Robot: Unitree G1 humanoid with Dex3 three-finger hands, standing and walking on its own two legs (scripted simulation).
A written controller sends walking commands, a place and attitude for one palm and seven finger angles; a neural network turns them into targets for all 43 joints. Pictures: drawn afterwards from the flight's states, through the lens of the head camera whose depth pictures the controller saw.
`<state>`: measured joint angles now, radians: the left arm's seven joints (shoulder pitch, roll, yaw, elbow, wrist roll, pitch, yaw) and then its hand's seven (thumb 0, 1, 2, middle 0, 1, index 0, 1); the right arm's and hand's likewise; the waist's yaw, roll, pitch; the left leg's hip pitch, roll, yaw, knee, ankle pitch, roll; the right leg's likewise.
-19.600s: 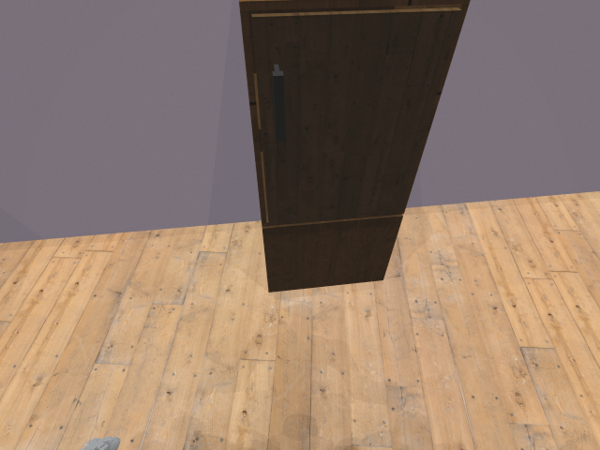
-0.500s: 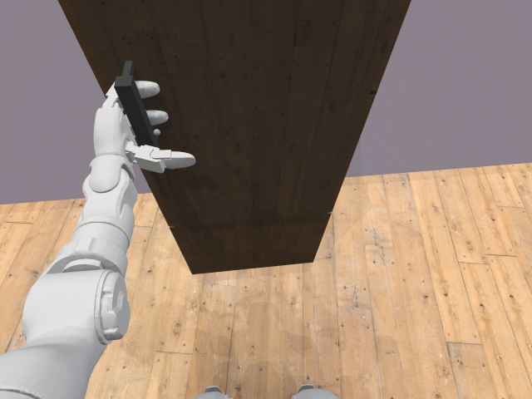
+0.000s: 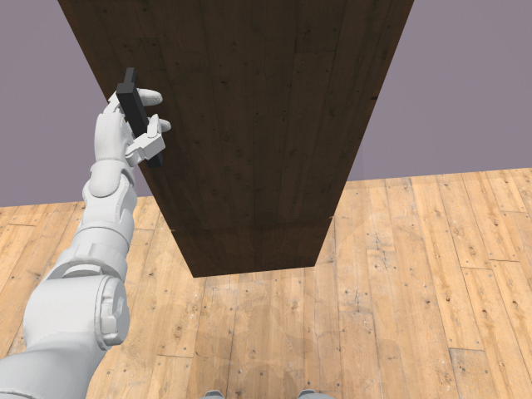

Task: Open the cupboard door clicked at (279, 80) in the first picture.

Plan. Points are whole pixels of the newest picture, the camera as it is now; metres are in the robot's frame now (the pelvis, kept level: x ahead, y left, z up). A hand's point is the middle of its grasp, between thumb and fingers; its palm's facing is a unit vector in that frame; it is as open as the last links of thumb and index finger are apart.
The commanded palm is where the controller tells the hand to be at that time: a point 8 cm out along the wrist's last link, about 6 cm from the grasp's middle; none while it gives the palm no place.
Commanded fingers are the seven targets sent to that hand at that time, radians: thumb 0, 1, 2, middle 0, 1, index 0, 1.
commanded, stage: close the thumb around the handle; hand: left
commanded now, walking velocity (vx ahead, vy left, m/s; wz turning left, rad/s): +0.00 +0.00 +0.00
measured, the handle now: (143, 120) +0.53 +0.17 +0.10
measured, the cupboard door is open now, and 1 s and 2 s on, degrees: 0 34 34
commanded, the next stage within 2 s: pull the door open along its arc in 0.04 s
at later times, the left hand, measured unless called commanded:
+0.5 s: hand (160, 163) +0.43 +0.13 +0.11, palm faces +0.01 -1.00 +0.02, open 5.6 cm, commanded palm +0.37 +0.18 +0.11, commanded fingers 0.00 0.90 0.90 -0.40 -1.35 -0.40 -1.35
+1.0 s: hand (225, 254) +0.29 +0.04 +0.11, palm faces +0.28 -0.96 -0.05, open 5.8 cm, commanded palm +0.20 +0.06 +0.11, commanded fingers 0.00 0.90 0.90 -0.40 -1.35 -0.40 -1.35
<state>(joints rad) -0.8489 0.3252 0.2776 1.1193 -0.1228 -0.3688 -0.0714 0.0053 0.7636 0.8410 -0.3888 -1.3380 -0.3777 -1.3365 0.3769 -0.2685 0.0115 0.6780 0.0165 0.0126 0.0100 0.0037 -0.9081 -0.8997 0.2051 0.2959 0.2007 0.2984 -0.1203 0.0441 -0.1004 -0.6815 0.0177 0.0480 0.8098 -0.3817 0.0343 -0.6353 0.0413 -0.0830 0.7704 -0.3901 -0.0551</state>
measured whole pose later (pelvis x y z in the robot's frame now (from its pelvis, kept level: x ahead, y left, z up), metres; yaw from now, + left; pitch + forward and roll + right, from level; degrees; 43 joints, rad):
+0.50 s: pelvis +0.01 +0.01 +0.01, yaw -2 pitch +12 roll -1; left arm -0.51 0.21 0.21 0.72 -0.17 -0.31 -0.06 0.01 0.74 0.77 -0.38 -1.35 -0.38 -1.35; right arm 0.39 -0.26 0.00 0.63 0.03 0.03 0.03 0.01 -0.91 -0.90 0.20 0.30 0.20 0.30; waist -0.08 0.05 -0.12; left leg -0.57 0.02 0.08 0.75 -0.38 0.04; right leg -0.54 0.04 -0.05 0.72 -0.38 -0.05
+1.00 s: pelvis +0.00 -0.01 +0.01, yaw +2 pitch +2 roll +0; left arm 0.06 -0.07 -0.34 -0.03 0.03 0.09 0.57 -0.02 0.69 0.76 -0.38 -1.35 -0.38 -1.35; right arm 0.09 -0.15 0.04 0.57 -0.02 0.08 0.06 0.01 -0.91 -0.90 0.20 0.30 0.20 0.30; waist 0.00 0.06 -0.09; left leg -0.40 0.00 0.01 0.74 -0.37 0.01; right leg -0.35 0.03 -0.11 0.71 -0.40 -0.07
